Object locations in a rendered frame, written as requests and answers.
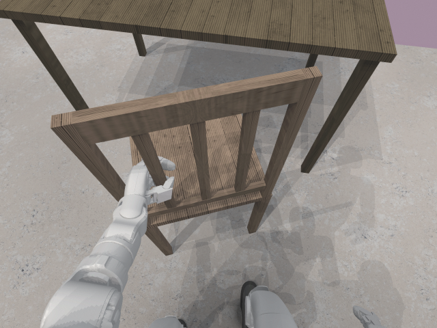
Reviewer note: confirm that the robot left upper arm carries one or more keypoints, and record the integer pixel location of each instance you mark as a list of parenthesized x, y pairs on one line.
[(85, 305)]

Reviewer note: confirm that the robot left forearm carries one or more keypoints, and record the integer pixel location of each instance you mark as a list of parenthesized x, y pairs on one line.
[(109, 262)]

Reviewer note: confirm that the chair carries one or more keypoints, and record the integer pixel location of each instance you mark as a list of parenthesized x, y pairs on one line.
[(203, 132)]

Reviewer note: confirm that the table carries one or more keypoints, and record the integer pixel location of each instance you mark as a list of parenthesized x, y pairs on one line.
[(357, 29)]

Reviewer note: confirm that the right robot hand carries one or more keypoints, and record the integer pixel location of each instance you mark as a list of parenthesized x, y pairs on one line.
[(368, 319)]

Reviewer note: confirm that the robot right foot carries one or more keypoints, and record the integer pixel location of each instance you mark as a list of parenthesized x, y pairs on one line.
[(246, 288)]

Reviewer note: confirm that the left robot hand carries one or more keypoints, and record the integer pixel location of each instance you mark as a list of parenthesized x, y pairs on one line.
[(139, 181)]

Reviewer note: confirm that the right robot thigh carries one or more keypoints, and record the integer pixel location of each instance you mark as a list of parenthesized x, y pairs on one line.
[(264, 309)]

